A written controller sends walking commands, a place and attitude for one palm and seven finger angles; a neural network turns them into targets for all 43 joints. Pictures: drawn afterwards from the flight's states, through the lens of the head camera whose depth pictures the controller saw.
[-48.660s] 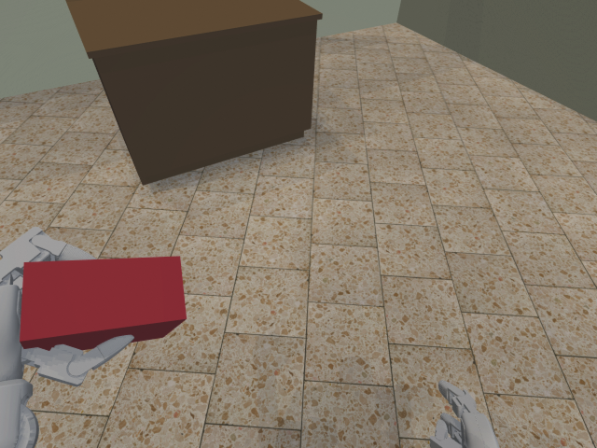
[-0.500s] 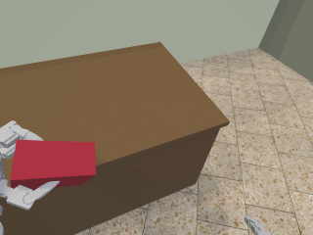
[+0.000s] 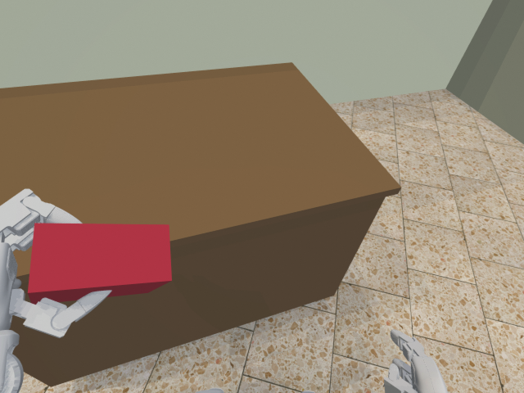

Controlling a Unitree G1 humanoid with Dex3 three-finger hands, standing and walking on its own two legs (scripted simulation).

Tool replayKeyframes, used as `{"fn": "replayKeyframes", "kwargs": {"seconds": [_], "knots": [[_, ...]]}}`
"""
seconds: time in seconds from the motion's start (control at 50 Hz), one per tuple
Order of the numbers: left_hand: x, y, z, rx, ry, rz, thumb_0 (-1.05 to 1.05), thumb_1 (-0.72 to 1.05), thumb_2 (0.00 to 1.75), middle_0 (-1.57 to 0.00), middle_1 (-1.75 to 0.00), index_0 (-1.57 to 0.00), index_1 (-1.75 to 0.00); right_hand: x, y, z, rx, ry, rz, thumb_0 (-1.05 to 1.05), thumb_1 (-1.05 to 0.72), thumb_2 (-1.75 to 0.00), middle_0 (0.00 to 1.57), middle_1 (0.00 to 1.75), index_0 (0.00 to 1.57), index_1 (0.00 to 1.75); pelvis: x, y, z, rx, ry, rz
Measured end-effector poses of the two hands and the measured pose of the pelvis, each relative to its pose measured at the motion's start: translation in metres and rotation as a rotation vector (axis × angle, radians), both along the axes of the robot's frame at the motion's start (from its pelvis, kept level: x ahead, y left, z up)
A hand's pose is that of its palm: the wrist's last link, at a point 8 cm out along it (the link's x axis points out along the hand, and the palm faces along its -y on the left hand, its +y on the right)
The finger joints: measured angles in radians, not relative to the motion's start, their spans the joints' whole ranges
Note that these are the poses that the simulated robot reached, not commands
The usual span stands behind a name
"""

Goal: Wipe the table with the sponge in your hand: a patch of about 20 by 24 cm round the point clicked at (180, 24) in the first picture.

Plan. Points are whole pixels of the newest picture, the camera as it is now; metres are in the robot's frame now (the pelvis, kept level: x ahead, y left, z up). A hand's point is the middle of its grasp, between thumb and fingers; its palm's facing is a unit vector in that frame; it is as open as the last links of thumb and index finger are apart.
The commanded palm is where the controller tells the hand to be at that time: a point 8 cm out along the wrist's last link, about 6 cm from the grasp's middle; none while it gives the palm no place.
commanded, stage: step back with the hand held close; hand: left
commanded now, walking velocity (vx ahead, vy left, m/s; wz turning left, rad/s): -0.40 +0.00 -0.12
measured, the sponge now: (121, 263) +0.24 +0.19 +0.14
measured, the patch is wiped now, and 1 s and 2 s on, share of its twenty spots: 1.00 1.00 1.00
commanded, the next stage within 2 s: stop stepping back and stand still in 0.48 s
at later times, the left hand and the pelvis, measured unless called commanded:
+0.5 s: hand (64, 324) +0.15 +0.20 +0.18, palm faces +0.16 -0.90 -0.40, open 10.0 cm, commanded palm +0.10 +0.26 +0.20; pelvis -0.09 +0.00 +0.01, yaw -6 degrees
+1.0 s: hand out of the picture -0.03 +0.22 +0.19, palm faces +0.32 -0.90 -0.30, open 10.0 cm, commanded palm -0.06 +0.26 +0.20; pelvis -0.25 -0.01 +0.02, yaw -6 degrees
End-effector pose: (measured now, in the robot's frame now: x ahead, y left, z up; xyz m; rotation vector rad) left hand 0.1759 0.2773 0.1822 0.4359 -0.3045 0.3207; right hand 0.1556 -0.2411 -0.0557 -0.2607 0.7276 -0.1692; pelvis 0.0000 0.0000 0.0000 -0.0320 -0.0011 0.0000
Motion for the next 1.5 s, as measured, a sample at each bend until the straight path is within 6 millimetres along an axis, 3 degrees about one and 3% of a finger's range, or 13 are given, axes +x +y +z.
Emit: {"fn": "replayKeyframes", "kwargs": {"seconds": [0.18, 0.28, 0.36, 0.44, 0.52, 0.6, 0.78, 0.86, 0.94, 1.14, 1.24, 1.38, 1.5], "knots": [[-0.02, 0.01, 0.026, 0.028, -0.055, 0.06, -0.01, -0.52, 1.08, -0.73, -1.33, -0.75, -1.36, -0.028, 0.016, -0.003, 0.054, 0.006, -0.008, 0.01, -0.9, -0.89, 0.2, 0.3, 0.2, 0.3, -0.019, 0.001, 0.011, -0.017, 0.029, -0.053], [-0.013, -0.019, 0.017, -0.017, -0.027, -0.027, -0.01, -0.52, 1.08, -0.73, -1.33, -0.75, -1.36, -0.046, 0.016, -0.005, 0.102, -0.03, -0.009, 0.01, -0.9, -0.89, 0.21, 0.3, 0.2, 0.3, -0.049, -0.008, 0.011, -0.015, 0.056, -0.107], [-0.02, -0.052, 0.01, -0.031, 0.021, -0.174, -0.01, -0.52, 1.08, -0.73, -1.33, -0.74, -1.36, -0.074, 0.004, -0.006, 0.113, -0.019, -0.073, 0.01, -0.9, -0.89, 0.21, 0.3, 0.2, 0.3, -0.071, -0.011, 0.014, -0.046, 0.038, -0.114], [-0.043, -0.054, 0.017, 0.009, 0.01, -0.255, -0.01, -0.52, 1.08, -0.73, -1.33, -0.75, -1.36, -0.108, -0.015, 0.006, 0.058, 0.002, -0.171, 0.01, -0.9, -0.89, 0.21, 0.3, 0.2, 0.3, -0.077, -0.009, 0.016, -0.014, 0.064, -0.113], [-0.061, -0.024, 0.015, 0.042, 0.008, -0.203, -0.01, -0.52, 1.08, -0.74, -1.33, -0.75, -1.36, -0.135, -0.027, 0.011, -0.026, 0.041, -0.208, 0.01, -0.9, -0.89, 0.2, 0.3, 0.2, 0.3, -0.095, 0.002, 0.014, 0.004, 0.083, -0.099], [-0.081, -0.002, 0.004, 0.018, 0.077, -0.11, -0.01, -0.52, 1.08, -0.74, -1.33, -0.75, -1.36, -0.161, -0.023, 0.02, -0.032, 0.03, -0.191, 0.01, -0.9, -0.89, 0.2, 0.3, 0.19, 0.29, -0.126, 0.007, 0.021, 0.01, 0.051, -0.139], [-0.16, -0.029, 0.02, -0.031, 0.065, -0.143, -0.01, -0.52, 1.08, -0.73, -1.33, -0.75, -1.36, -0.225, 0.002, 0.024, 0.062, -0.083, -0.152, 0.01, -0.9, -0.89, 0.2, 0.3, 0.2, 0.3, -0.184, 0.002, 0.026, -0.007, -0.011, -0.131], [-0.195, -0.026, 0.022, 0.027, 0.041, -0.08, -0.01, -0.52, 1.08, -0.73, -1.33, -0.75, -1.36, -0.246, 0.001, 0.005, 0.09, -0.062, -0.109, 0.01, -0.9, -0.89, 0.21, 0.3, 0.2, 0.3, -0.211, -0.008, 0.018, 0.019, -0.017, -0.107], [-0.226, -0.021, 0.02, -0.035, 0.026, -0.048, -0.01, -0.52, 1.08, -0.74, -1.33, -0.75, -1.36, -0.272, -0.006, -0.002, 0.078, -0.003, -0.093, 0.01, -0.9, -0.89, 0.21, 0.3, 0.2, 0.3, -0.235, -0.007, 0.021, 0.018, -0.026, -0.1], [-0.257, -0.016, 0.011, -0.041, -0.002, -0.099, -0.01, -0.52, 1.08, -0.73, -1.33, -0.75, -1.36, -0.33, -0.022, 0.015, -0.022, -0.11, -0.177, 0.01, -0.9, -0.89, 0.2, 0.3, 0.2, 0.3, -0.29, 0.007, 0.01, 0.038, -0.002, -0.117], [-0.273, -0.021, 0.025, 0.01, 0.015, -0.088, -0.01, -0.52, 1.09, -0.74, -1.33, -0.75, -1.36, -0.36, -0.013, 0.009, 0.064, -0.111, -0.2, 0.01, -0.9, -0.89, 0.2, 0.3, 0.2, 0.3, -0.295, -0.002, 0.019, 0.039, -0.014, -0.115], [-0.296, -0.027, 0.013, 0.002, 0.027, -0.042, -0.01, -0.52, 1.09, -0.73, -1.33, -0.75, -1.36, -0.373, -0.019, -0.032, 0.072, 0.063, -0.102, 0.01, -0.9, -0.89, 0.2, 0.3, 0.2, 0.3, -0.312, -0.012, 0.008, 0.006, -0.039, -0.07], [-0.306, -0.027, 0.016, -0.006, 0.055, -0.059, -0.01, -0.52, 1.09, -0.74, -1.33, -0.75, -1.36, -0.367, -0.023, -0.009, 0.042, 0.047, -0.12, 0.01, -0.9, -0.89, 0.21, 0.3, 0.2, 0.3, -0.315, -0.009, 0.02, 0.035, -0.025, -0.078]]}}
